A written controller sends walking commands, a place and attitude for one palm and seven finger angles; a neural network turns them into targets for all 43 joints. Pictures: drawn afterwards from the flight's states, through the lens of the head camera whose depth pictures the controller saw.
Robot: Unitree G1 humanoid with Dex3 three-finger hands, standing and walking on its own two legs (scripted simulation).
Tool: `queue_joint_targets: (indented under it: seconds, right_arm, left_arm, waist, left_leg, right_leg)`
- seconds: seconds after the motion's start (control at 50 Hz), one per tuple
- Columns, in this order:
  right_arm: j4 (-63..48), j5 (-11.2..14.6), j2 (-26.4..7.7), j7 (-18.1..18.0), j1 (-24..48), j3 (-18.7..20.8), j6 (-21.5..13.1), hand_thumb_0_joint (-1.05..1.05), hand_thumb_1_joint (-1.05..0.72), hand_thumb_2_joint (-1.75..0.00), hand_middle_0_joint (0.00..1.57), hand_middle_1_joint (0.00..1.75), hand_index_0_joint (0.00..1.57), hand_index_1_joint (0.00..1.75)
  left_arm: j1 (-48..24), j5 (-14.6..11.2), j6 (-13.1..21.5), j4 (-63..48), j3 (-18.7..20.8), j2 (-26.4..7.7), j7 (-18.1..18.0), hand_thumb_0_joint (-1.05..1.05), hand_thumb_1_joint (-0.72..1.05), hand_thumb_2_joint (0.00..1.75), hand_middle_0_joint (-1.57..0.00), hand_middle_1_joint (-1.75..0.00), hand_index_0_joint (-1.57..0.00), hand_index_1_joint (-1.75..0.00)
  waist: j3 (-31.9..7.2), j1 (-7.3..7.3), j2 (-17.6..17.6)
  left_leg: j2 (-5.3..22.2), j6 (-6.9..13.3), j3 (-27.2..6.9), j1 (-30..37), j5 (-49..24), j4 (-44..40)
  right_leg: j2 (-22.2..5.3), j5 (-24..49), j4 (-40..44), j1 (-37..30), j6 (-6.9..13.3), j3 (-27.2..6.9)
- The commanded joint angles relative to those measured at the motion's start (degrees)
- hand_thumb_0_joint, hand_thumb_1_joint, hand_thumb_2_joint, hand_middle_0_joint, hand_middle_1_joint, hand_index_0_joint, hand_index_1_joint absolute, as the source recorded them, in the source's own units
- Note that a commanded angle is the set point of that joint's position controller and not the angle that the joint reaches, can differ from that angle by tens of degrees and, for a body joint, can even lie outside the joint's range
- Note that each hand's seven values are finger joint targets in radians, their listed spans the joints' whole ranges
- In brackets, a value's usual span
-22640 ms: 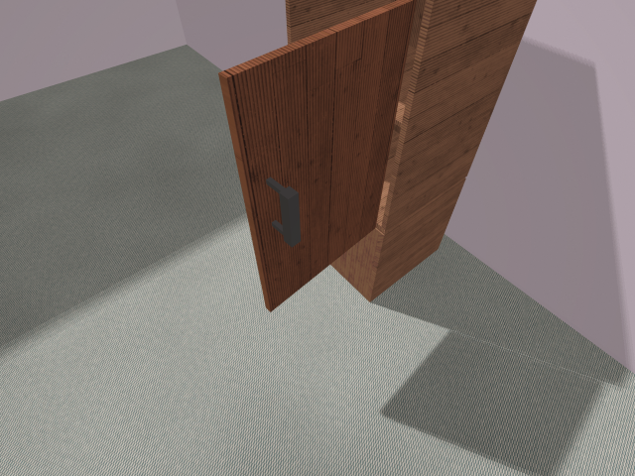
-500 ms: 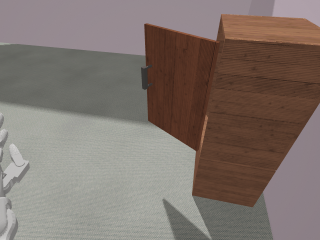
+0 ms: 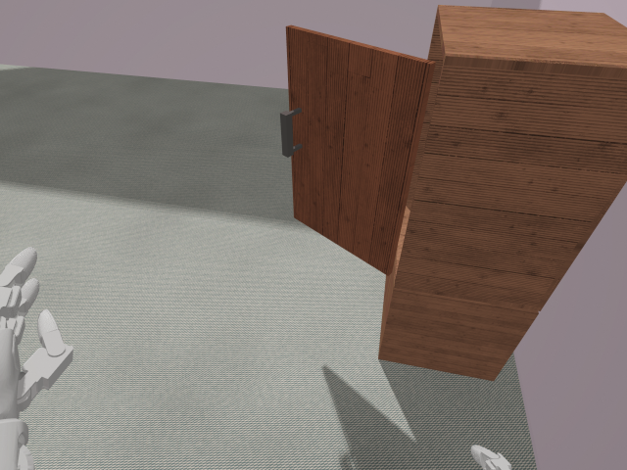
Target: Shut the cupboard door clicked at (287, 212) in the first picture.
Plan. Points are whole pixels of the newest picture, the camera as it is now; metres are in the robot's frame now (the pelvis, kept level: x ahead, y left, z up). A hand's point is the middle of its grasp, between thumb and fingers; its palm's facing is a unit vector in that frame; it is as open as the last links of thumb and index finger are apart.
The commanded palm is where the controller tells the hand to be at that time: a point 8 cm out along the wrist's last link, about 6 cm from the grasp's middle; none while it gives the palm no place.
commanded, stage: let the arm hang, fingers relaxed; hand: left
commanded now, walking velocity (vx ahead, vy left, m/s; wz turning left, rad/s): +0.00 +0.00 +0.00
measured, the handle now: (292, 132) +0.95 +0.15 +0.00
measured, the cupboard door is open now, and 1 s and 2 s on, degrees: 59 59 59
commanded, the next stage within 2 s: look to check the result in 1.18 s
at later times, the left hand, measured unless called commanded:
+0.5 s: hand out of the picture +0.04 +0.21 -0.17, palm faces +0.06 -0.98 -0.19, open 7.0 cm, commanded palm none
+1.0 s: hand out of the picture -0.03 +0.20 -0.18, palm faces +0.02 -0.99 -0.12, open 7.4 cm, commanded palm none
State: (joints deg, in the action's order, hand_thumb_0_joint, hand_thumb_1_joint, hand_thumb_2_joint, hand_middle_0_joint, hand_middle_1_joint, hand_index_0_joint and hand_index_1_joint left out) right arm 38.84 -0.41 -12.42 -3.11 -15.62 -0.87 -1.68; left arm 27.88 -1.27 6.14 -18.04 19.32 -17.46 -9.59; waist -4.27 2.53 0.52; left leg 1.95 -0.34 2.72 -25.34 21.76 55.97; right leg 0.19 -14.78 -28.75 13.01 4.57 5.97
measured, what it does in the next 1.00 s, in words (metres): steps on the spot: left foot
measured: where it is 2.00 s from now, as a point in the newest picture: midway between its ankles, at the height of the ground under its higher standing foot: outside the picture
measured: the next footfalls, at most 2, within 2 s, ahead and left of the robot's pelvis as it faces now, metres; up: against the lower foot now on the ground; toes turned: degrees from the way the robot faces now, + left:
left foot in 0.14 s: +0.07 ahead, +0.14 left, +0.00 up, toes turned +6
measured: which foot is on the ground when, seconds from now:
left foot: up 0.00-0.12, down 0.14-1.00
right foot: down 0.00-1.00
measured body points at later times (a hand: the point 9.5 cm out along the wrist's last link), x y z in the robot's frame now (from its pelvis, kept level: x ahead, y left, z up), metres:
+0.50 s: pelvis +0.00 +0.02 +0.00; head +0.00 +0.04 +0.45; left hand +0.03 +0.26 -0.16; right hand +0.04 -0.21 -0.14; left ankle +0.03 +0.14 -0.74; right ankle +0.01 -0.07 -0.74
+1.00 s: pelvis +0.00 +0.06 +0.01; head -0.01 +0.07 +0.46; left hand -0.03 +0.25 -0.16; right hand -0.03 -0.14 -0.16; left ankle +0.03 +0.14 -0.74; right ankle +0.01 -0.07 -0.74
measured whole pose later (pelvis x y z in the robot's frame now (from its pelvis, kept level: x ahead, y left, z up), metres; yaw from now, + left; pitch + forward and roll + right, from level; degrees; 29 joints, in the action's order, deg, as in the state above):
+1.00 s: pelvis +0.00 +0.06 +0.01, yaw +0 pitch -2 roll +0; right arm 65.4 -1.2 -5.3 -1.6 -20.2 -0.6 0.7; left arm 20.2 1.2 -0.6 65.7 -0.4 -6.1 -1.7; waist 0.4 -0.4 1.1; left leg -0.5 3.2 7.2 -9.6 10.7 22.3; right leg -1.7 -11.2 -22.5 8.8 -0.4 3.8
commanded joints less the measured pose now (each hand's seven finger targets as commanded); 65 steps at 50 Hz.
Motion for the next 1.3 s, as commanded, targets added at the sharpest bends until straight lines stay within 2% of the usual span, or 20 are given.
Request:
queue_joint_targets:
  seconds: [0.0,0.04,0.06,0.08,0.1,0.12,0.14,0.16,0.2,0.24,0.26,0.28,0.34,0.4,0.42,0.48,0.56,0.72,1.02,1.28]
  right_arm:
    - [-11.35,-0.15,-5.28,-2.26,10.24,2.52,-5.12,0.0,-0.9,-0.9,0.2,0.3,0.2,0.3]
    - [-11.51,-0.07,-5.65,-2.45,9.37,3.19,-5.73,0.0,-0.9,-0.9,0.2,0.3,0.2,0.3]
    - [1.78,-1.64,-11.21,4.13,4.78,4.2,-6.93,0.0,-0.9,-0.9,0.2,0.3,0.2,0.3]
    - [-0.74,-0.59,-7.6,4.63,1.01,3.11,-2.14,0.0,-0.9,-0.9,0.2,0.3,0.2,0.3]
    - [-2.35,-0.5,-9.27,4.34,0.64,3.1,-1.5,0.0,-0.9,-0.9,0.2,0.3,0.2,0.3]
    - [-2.32,-0.74,-11.26,4.21,2.03,3.62,-1.44,0.0,-0.9,-0.9,0.2,0.3,0.2,0.3]
    - [-2.98,-1.16,-12.14,3.96,3.21,3.86,-0.8,0.0,-0.9,-0.9,0.2,0.3,0.2,0.3]
    - [-3.52,-1.71,-12.44,3.38,4.28,3.35,-0.63,0.0,-0.9,-0.9,0.2,0.3,0.2,0.3]
    - [-3.0,-1.51,-13.02,2.81,5.71,2.93,-0.9,0.0,-0.9,-0.9,0.2,0.3,0.2,0.3]
    - [-0.8,-1.23,-11.55,2.73,5.59,2.57,-0.09,0.0,-0.9,-0.9,0.2,0.3,0.2,0.3]
    - [1.19,-1.18,-9.29,2.66,4.2,2.02,0.75,0.0,-0.9,-0.9,0.2,0.3,0.2,0.3]
    - [2.91,-1.28,-8.11,2.55,3.44,1.58,1.43,0.0,-0.9,-0.9,0.2,0.3,0.2,0.3]
    - [7.49,-1.22,-7.22,2.72,3.13,0.82,1.95,0.0,-0.9,-0.9,0.2,0.3,0.2,0.3]
    - [11.13,-1.38,-4.54,2.28,1.91,1.1,2.23,0.0,-0.9,-0.9,0.2,0.3,0.2,0.3]
    - [12.19,-1.32,-4.0,2.27,1.16,1.14,2.37,0.0,-0.9,-0.9,0.2,0.3,0.2,0.3]
    - [15.43,-1.02,-2.97,2.02,-1.3,1.4,2.38,0.0,-0.9,-0.9,0.2,0.3,0.2,0.3]
    - [18.83,-0.75,-2.76,1.74,-3.49,1.35,2.18,0.0,-0.9,-0.9,0.2,0.3,0.2,0.3]
    - [23.4,-0.52,-1.54,1.14,-6.22,1.13,1.84,0.0,-0.9,-0.9,0.2,0.3,0.2,0.3]
    - [25.17,-0.59,0.7,0.67,-8.55,1.65,1.37,0.0,-0.9,-0.9,0.2,0.3,0.2,0.3]
    - [25.08,-0.42,0.49,0.75,-8.82,1.86,1.02,0.0,-0.9,-0.9,0.2,0.3,0.2,0.3]
  left_arm:
    - [-16.71,0.69,6.96,-25.1,7.33,-18.52,-2.04,0.0,0.9,0.9,-0.2,-0.3,-0.2,-0.3]
    - [-12.13,0.4,7.39,-29.86,10.44,-20.65,-2.86,0.0,0.9,0.9,-0.2,-0.3,-0.2,-0.3]
    - [-5.57,4.96,-1.94,24.79,-14.23,-2.84,5.9,0.0,0.9,0.9,-0.2,-0.3,-0.2,-0.3]
    - [-0.21,3.23,-5.35,27.39,-12.89,-2.46,8.34,0.0,0.9,0.9,-0.2,-0.3,-0.2,-0.3]
    - [1.27,2.98,-6.35,26.31,-13.89,-0.93,9.11,0.0,0.9,0.9,-0.2,-0.3,-0.2,-0.3]
    - [0.21,2.83,-6.52,27.73,-14.9,0.95,9.05,0.0,0.9,0.9,-0.2,-0.3,-0.2,-0.3]
    - [-3.98,3.24,-6.51,29.34,-15.98,0.96,8.85,0.0,0.9,0.9,-0.2,-0.3,-0.2,-0.3]
    - [-5.96,3.09,-6.15,30.8,-16.39,0.57,9.03,0.0,0.9,0.9,-0.2,-0.3,-0.2,-0.3]
    - [-9.81,2.82,-5.81,36.64,-15.77,-3.27,9.26,0.0,0.9,0.9,-0.2,-0.3,-0.2,-0.3]
    - [-10.44,2.58,-5.57,44.25,-16.19,-5.24,9.08,0.0,0.9,0.9,-0.2,-0.3,-0.2,-0.3]
    - [-10.4,2.37,-5.62,48.09,-16.62,-4.58,8.86,0.0,0.9,0.9,-0.2,-0.3,-0.2,-0.3]
    - [-11.39,2.24,-5.71,51.38,-17.05,-4.34,8.66,0.0,0.9,0.9,-0.2,-0.3,-0.2,-0.3]
    - [-12.52,2.03,-6.09,58.73,-17.86,-3.32,8.46,0.0,0.9,0.9,-0.2,-0.3,-0.2,-0.3]
    - [-9.05,2.26,-6.32,64.78,-17.24,0.38,8.1,0.0,0.9,0.9,-0.2,-0.3,-0.2,-0.3]
    - [-8.73,2.21,-6.31,66.46,-17.34,0.01,8.06,0.0,0.9,0.9,-0.2,-0.3,-0.2,-0.3]
    - [-8.35,2.1,-5.86,70.72,-17.78,0.39,8.02,0.0,0.9,0.9,-0.2,-0.3,-0.2,-0.3]
    - [-7.82,2.01,-5.75,75.29,-18.29,1.29,7.99,0.0,0.9,0.9,-0.2,-0.3,-0.2,-0.3]
    - [-4.81,1.96,-5.95,81.44,-18.82,3.53,7.63,0.0,0.9,0.9,-0.2,-0.3,-0.2,-0.3]
    - [-2.57,2.46,-6.28,83.34,-18.5,6.75,7.07,0.0,0.9,0.9,-0.2,-0.3,-0.2,-0.3]
    - [-3.05,2.44,-5.88,83.19,-18.46,6.36,7.03,0.0,0.9,0.9,-0.2,-0.3,-0.2,-0.3]
  waist:
    - [3.44,-1.77,2.47]
    - [-0.05,-1.4,-1.73]
    - [5.5,-5.28,-4.41]
    - [-0.45,-3.56,-7.57]
    - [-1.95,-3.34,-12.05]
    - [-3.42,-1.97,-14.74]
    - [-2.97,-1.99,-9.09]
    - [-1.42,-1.63,-2.03]
    - [-2.22,-1.51,2.3]
    - [-3.43,-1.8,8.91]
    - [-3.48,-2.42,9.97]
    - [-1.48,-3.11,9.4]
    - [3.31,-3.14,-1.77]
    - [5.99,-2.38,-8.08]
    - [6.08,-2.41,-8.75]
    - [5.34,-2.83,-3.53]
    - [7.44,-3.1,0.02]
    - [11.01,-2.79,0.66]
    - [12.49,-2.61,-1.64]
    - [11.25,-2.98,-0.66]
  left_leg:
    - [0.42,0.98,1.34,4.57,-2.8,-11.61]
    - [-0.28,0.99,1.75,7.95,-4.99,-20.07]
    - [2.98,0.64,3.02,3.82,-7.95,-20.46]
    - [0.84,0.47,-1.82,12.19,-17.08,-23.03]
    - [5.65,2.14,-6.75,12.51,-27.2,-24.73]
    - [12.1,5.32,-11.56,11.91,-34.63,-25.89]
    - [14.85,7.46,-14.85,9.99,-37.1,-27.13]
    - [14.55,8.1,-14.39,6.28,-37.1,-26.93]
    - [10.18,5.74,-11.67,4.48,-38.12,-26.7]
    - [4.71,1.49,-5.18,6.18,-28.01,-24.57]
    - [2.59,0.39,-2.78,9.18,-20.79,-23.96]
    - [1.78,0.22,-2.76,11.63,-16.34,-25.17]
    - [3.49,1.08,-4.05,13.64,-15.83,-31.17]
    - [3.25,1.59,-4.42,9.83,-5.99,-34.96]
    - [3.08,1.58,-4.16,9.51,-4.62,-35.44]
    - [3.38,1.42,-3.62,12.21,-7.65,-35.01]
    - [4.34,1.7,-3.92,13.53,-8.81,-36.77]
    - [4.53,2.13,-3.83,12.52,-6.3,-39.84]
    - [5.15,2.81,-6.0,9.81,-0.83,-43.39]
    - [4.76,2.88,-5.06,12.09,-5.05,-42.01]
  right_leg:
    - [-13.58,-10.64,17.64,5.93,3.87,-15.03]
    - [-13.66,-6.41,15.1,0.81,3.51,-14.69]
    - [-16.11,21.75,0.03,1.87,2.06,-3.34]
    - [-9.99,18.25,-2.59,4.63,-0.15,-8.4]
    - [-6.94,8.73,-5.18,5.32,-3.41,-5.48]
    - [-4.76,0.29,-10.79,8.1,-4.59,-2.78]
    - [-2.78,-7.86,-14.16,6.85,-4.58,-3.18]
    - [-2.84,-8.74,-11.12,3.74,-4.5,-4.3]
    - [-3.83,8.63,-4.53,-4.62,-4.27,-5.09]
    - [-8.53,24.18,-1.04,-7.93,-2.1,-9.31]
    - [-11.15,25.35,0.99,-5.78,-0.38,-10.48]
    - [-11.5,21.69,3.11,-2.68,0.49,-11.13]
    - [-7.57,4.94,6.41,0.79,-1.79,-9.23]
    - [-6.36,-1.0,10.1,-1.4,-1.93,-9.06]
    - [-6.47,-0.95,10.74,-2.09,-1.74,-8.98]
    - [-7.08,0.57,12.57,-2.31,-1.69,-8.98]
    - [-6.67,0.57,13.32,-1.06,-1.92,-8.23]
    - [-6.04,0.76,12.84,-1.05,-2.5,-7.69]
    - [-5.01,2.41,9.31,-0.66,-3.17,-6.59]
    - [-5.58,3.9,9.48,-0.53,-3.29,-7.09]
